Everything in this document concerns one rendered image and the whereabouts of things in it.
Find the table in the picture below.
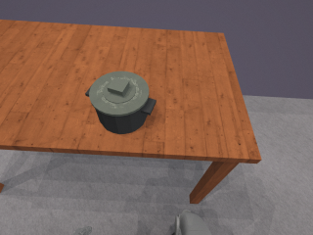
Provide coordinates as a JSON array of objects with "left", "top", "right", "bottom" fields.
[{"left": 0, "top": 20, "right": 262, "bottom": 204}]

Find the pot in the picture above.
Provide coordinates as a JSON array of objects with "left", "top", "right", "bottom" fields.
[{"left": 85, "top": 85, "right": 157, "bottom": 134}]

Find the lid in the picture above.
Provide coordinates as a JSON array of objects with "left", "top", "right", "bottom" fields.
[{"left": 89, "top": 70, "right": 150, "bottom": 117}]

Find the knob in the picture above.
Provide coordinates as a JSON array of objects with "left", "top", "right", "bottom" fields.
[{"left": 108, "top": 77, "right": 130, "bottom": 96}]

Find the robot right thigh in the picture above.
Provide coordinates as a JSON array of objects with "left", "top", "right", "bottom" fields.
[{"left": 174, "top": 212, "right": 212, "bottom": 235}]

